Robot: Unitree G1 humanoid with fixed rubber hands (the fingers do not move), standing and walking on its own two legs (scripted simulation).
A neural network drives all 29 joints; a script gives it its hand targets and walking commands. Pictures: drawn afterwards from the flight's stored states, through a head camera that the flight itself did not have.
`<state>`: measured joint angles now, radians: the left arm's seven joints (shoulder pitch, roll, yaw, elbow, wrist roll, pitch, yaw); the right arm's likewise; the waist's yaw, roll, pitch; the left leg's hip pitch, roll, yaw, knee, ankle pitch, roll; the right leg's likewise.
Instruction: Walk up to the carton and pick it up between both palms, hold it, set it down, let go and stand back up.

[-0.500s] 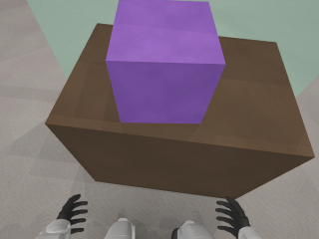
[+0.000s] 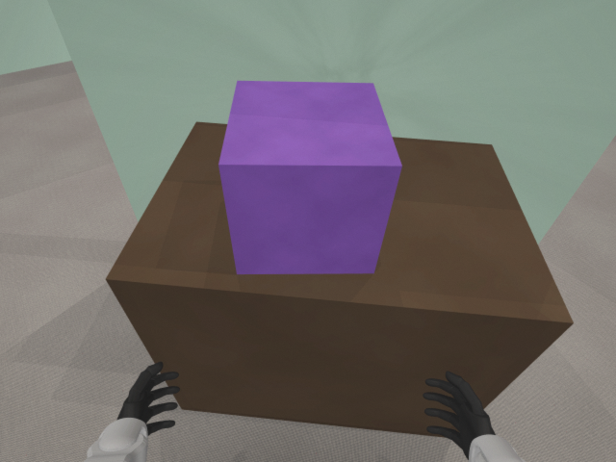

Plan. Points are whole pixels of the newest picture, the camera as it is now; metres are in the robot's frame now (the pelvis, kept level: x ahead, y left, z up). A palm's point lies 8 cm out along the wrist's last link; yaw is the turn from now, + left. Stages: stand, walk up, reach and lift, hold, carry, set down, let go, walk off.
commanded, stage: reach and lift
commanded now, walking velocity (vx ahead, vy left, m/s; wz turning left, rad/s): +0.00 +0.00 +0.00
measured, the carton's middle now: (305, 177) +0.60 +0.02 +0.03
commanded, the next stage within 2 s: none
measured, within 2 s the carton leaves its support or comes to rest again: neither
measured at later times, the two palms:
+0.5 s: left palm (144, 394) +0.22 +0.23 -0.04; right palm (466, 377) +0.25 -0.20 -0.02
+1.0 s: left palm (141, 334) +0.28 +0.24 +0.01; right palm (467, 332) +0.30 -0.21 +0.00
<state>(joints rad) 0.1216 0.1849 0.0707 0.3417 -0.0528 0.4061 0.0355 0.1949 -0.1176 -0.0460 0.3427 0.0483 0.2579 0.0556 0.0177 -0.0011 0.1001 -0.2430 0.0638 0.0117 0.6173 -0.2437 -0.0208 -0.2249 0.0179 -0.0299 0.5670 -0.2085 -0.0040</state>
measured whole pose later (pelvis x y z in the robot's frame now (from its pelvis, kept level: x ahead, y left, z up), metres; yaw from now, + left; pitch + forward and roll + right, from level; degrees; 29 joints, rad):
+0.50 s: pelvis +0.05 -0.01 +0.01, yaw +2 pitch -3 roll +0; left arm 0.16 0.21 -0.01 0.40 -0.16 0.06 0.07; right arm 0.20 -0.11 -0.06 0.41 0.11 0.00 0.02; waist 0.05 -0.05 0.07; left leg -0.18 0.04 0.03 0.44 -0.20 -0.03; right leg -0.18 0.01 -0.01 0.46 -0.23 -0.02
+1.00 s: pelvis +0.11 +0.02 +0.02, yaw +2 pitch -4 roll -1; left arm 0.28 0.21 -0.05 0.31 -0.17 -0.24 0.02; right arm 0.23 -0.26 0.03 0.50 0.30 -0.40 0.02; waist 0.02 0.03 0.05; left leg -0.05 0.04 0.02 0.41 -0.29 -0.01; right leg -0.01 0.01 0.01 0.33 -0.25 0.01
